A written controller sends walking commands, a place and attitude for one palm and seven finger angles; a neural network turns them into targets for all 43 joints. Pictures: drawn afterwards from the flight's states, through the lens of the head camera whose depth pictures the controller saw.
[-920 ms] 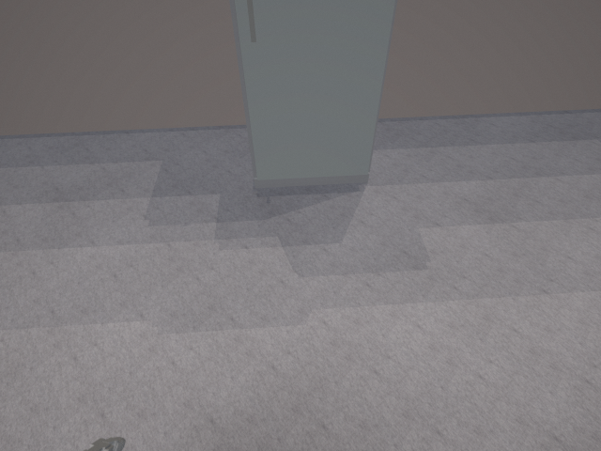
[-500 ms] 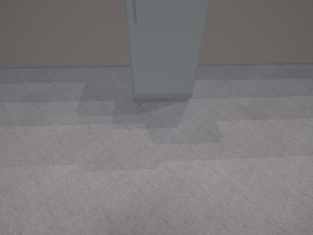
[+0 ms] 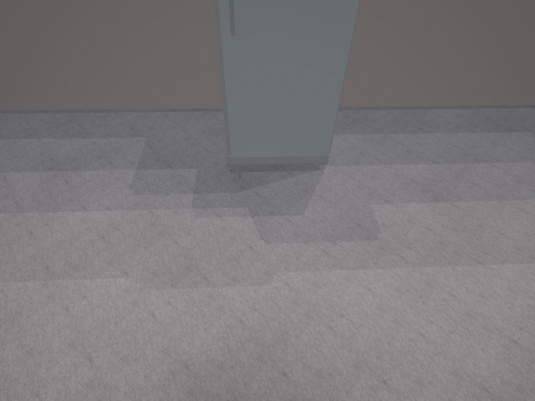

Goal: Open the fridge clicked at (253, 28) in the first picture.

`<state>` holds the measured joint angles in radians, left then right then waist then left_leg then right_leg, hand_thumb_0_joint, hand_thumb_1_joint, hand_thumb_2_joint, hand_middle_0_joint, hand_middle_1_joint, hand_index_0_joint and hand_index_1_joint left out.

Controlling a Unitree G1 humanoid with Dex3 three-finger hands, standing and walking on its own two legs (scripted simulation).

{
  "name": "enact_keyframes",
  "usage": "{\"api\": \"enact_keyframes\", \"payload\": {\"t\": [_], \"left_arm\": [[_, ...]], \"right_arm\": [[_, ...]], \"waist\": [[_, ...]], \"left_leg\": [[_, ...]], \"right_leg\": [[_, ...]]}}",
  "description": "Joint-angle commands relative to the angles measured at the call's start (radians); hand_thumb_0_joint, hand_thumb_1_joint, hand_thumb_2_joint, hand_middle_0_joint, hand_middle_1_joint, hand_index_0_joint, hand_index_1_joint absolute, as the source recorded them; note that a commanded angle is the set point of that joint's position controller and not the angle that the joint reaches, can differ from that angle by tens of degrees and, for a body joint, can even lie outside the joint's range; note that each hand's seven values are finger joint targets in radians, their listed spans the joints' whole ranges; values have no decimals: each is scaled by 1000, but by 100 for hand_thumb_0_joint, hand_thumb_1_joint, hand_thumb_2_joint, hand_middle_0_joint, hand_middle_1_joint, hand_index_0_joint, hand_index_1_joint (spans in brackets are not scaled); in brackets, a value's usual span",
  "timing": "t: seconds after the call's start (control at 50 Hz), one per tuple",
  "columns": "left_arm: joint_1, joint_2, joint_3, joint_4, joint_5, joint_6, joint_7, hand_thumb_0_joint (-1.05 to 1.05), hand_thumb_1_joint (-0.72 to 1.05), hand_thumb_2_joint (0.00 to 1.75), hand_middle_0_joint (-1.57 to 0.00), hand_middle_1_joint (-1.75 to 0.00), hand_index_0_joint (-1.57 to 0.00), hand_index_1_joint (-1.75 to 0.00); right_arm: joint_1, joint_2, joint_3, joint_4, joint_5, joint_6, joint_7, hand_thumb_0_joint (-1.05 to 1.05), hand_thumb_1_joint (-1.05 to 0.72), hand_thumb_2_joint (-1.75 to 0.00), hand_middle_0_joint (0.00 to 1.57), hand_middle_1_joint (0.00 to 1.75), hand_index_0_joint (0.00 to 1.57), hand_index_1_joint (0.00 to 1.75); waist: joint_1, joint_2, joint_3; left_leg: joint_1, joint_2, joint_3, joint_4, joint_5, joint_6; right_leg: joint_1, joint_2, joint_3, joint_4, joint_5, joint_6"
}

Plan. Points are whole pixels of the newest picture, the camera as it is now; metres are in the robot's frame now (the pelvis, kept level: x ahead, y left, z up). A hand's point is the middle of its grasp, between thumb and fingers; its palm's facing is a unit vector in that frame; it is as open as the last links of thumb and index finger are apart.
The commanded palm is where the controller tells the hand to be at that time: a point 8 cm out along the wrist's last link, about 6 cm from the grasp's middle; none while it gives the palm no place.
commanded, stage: stand and wait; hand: left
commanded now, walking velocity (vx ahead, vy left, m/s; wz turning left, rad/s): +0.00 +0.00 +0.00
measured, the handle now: out of the picture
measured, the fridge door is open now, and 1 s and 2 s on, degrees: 0 0 0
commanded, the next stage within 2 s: look at it before walking up in 0.02 s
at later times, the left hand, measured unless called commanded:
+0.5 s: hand out of the picture +0.08 +0.25 -0.15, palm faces -0.03 -0.94 -0.34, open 7.4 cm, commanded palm none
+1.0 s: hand out of the picture +0.07 +0.23 -0.17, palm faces -0.02 -0.96 -0.28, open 7.4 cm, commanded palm none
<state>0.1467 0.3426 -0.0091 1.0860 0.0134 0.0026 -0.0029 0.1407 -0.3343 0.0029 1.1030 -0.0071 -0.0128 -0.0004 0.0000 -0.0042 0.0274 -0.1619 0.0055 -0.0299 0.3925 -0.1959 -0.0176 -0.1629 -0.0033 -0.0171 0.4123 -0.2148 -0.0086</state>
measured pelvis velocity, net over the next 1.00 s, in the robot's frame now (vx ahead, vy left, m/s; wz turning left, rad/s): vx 0.03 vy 0.00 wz -0.01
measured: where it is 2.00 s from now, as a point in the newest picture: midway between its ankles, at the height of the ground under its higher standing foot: (277, 371)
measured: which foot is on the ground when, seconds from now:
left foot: down 0.00-1.00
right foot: down 0.00-1.00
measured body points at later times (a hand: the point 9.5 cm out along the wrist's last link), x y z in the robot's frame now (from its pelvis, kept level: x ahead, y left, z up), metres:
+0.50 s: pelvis +0.01 +0.00 +0.00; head +0.01 +0.00 +0.45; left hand +0.08 +0.30 -0.13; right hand +0.09 -0.29 -0.13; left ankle +0.01 +0.13 -0.74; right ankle +0.01 -0.11 -0.74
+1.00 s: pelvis +0.03 +0.00 +0.00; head +0.01 +0.01 +0.45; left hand +0.07 +0.28 -0.15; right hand +0.08 -0.27 -0.14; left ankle +0.01 +0.13 -0.74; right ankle +0.01 -0.11 -0.74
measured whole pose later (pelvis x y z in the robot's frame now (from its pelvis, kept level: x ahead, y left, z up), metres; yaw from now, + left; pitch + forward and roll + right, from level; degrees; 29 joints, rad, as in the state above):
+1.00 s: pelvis +0.03 +0.00 +0.00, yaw -1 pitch -1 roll +0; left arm 0.23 0.29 0.00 1.08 0.02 0.01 0.00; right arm 0.20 -0.29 0.01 1.11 -0.02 0.00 0.00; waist 0.01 0.00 -0.02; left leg -0.18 0.03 -0.01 0.50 -0.34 0.00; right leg -0.15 0.01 -0.01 0.44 -0.27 -0.02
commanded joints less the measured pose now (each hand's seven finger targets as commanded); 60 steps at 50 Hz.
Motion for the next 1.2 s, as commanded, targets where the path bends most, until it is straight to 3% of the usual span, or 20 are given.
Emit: {"api": "enact_keyframes", "payload": {"t": [0.0, 0.28, 0.48, 0.8, 0.82, 0.84, 0.9, 0.96, 1.0, 1.02, 1.04, 1.06, 1.08, 1.1, 1.12, 1.14, 1.16, 1.18], "left_arm": [[-43, 203, 41, -59, -2, -23, 10, 0, 90, 90, -20, -30, -20, -30], [-44, 205, 40, -62, -2, -27, 12, 0, 90, 90, -20, -30, -20, -30], [-46, 207, 40, -59, -2, -26, 12, 0, 90, 90, -20, -30, -20, -30], [-39, 209, 41, -56, -3, -30, 13, 0, 90, 90, -20, -30, -20, -30], [-2, 129, 24, -38, -5, -21, 16, 0, 90, 90, -20, -30, -20, -30], [38, 80, 12, -23, -3, -9, 18, 0, 90, 90, -20, -30, -20, -30], [97, 96, 27, -23, 7, 6, 5, 0, 90, 90, -20, -30, -20, -30], [165, 116, 49, -32, 7, 1, 2, 0, 90, 90, -20, -30, -20, -30], [181, 108, 61, -43, 7, -12, 2, 0, 90, 90, -20, -30, -20, -30], [182, 96, 62, -45, 5, -18, 3, 0, 90, 90, -20, -30, -20, -30], [170, 76, 63, -49, 5, -20, 2, 0, 90, 90, -20, -30, -20, -30], [150, 50, 60, -57, 5, -19, -2, 0, 90, 90, -20, -30, -20, -30], [133, -2, 54, -73, 5, -18, -6, 0, 90, 90, -20, -30, -20, -30], [60, -45, 43, -108, 7, -26, -5, 0, 90, 90, -20, -30, -20, -30], [1, -36, 47, -141, 11, -37, -1, 0, 90, 90, -20, -30, -20, -30], [-10, -49, 50, -138, 10, -43, -6, 0, 90, 90, -20, -30, -20, -30], [-8, -50, 51, -130, 10, -48, -14, 0, 90, 90, -20, -30, -20, -30], [9, -75, 52, -123, 10, -45, -19, 0, 90, 90, -20, -30, -20, -30]], "right_arm": [[-52, -209, -37, -65, -3, -24, -13, 0, -90, -90, 20, 30, 20, 30], [-60, -210, -37, -65, 0, -24, -13, 0, -90, -90, 20, 30, 20, 30], [-64, -211, -35, -61, 0, -21, -13, 0, -90, -90, 20, 30, 20, 30], [-62, -209, -32, -55, 1, -22, -14, 0, -90, -90, 20, 30, 20, 30], [-30, -129, -12, -36, -3, -13, -11, 0, -90, -90, 20, 30, 20, 30], [4, -74, -1, -25, -8, -1, -8, 0, -90, -90, 20, 30, 20, 30], [51, -60, -7, -27, -19, 11, -3, 0, -90, -90, 20, 30, 20, 30], [76, -40, -15, -50, -19, 2, -2, 0, -90, -90, 20, 30, 20, 30], [98, -21, -21, -61, -16, -12, -1, 0, -90, -90, 20, 30, 20, 30], [117, -12, -23, -59, -14, -19, 0, 0, -90, -90, 20, 30, 20, 30], [161, 1, -25, -47, -12, -26, 0, 0, -90, -90, 20, 30, 20, 30], [221, -7, -30, -26, -11, -32, -1, 0, -90, -90, 20, 30, 20, 30], [314, -49, -44, 5, -18, -38, -5, 0, -90, -90, 20, 30, 20, 30], [431, -91, -61, 38, -23, -46, -16, 0, -90, -90, 20, 30, 20, 30], [477, -63, -54, 50, -20, -51, -27, 0, -90, -90, 20, 30, 20, 30], [459, -34, -49, 48, -16, -56, -32, 0, -90, -90, 20, 30, 20, 30], [443, -6, -45, 40, -14, -65, -33, 0, -90, -90, 20, 30, 20, 30], [421, 3, -44, 35, -16, -71, -35, 0, -90, -90, 20, 30, 20, 30]], "waist": [[6, 9, -38], [4, 3, -67], [5, 1, -40], [5, -6, -59], [4, -11, -80], [8, -23, -60], [17, -82, 47], [25, -151, 81], [14, -141, 95], [4, -114, 93], [-19, -77, 88], [-44, 10, 94], [-74, 193, 111], [-116, 337, 142], [-119, 229, 175], [-99, 128, 185], [-86, 69, 161], [-65, 80, 136]], "left_leg": [[-9, 107, -91, -69, 84, 47], [25, 110, -85, -68, 141, 45], [20, 110, -81, -81, 121, 42], [44, 111, -76, -74, 170, 39], [44, 108, -61, -68, 123, 27], [31, 94, -44, -53, 20, 18], [-108, 45, -8, 11, -256, 21], [-205, 23, 61, 179, -256, 24], [-209, 43, 78, 209, -221, 26], [-165, 52, 88, 173, -203, 29], [-81, 58, 91, 104, -185, 33], [24, 76, 44, 33, -189, 46], [117, 202, -144, -70, -220, 101], [194, 360, -385, -206, -183, 186], [230, 410, -435, -208, -23, 244], [230, 412, -383, -183, 89, 261], [229, 393, -325, -170, 179, 253], [210, 369, -256, -176, 197, 238]], "right_leg": [[-9, -114, 117, -90, 28, -25], [17, -120, 115, -91, 102, -23], [13, -118, 116, -104, 88, -22], [38, -125, 113, -107, 160, -23], [49, -124, 107, -111, 96, -11], [26, -118, 116, -117, -51, -6], [-38, -125, 195, -161, -388, -38], [-25, -203, 305, -211, -494, -108], [-35, -240, 322, -203, -431, -143], [-60, -233, 292, -172, -371, -146], [-108, -199, 231, -113, -315, -132], [-193, -129, 151, -10, -282, -100], [-330, -28, 30, 211, -262, -52], [-498, 33, -81, 469, -319, -15], [-605, -22, 5, 608, -332, -24], [-638, -68, 27, 667, -291, -24], [-626, -92, 27, 677, -254, -18], [-589, -105, 19, 671, -227, -10]]}}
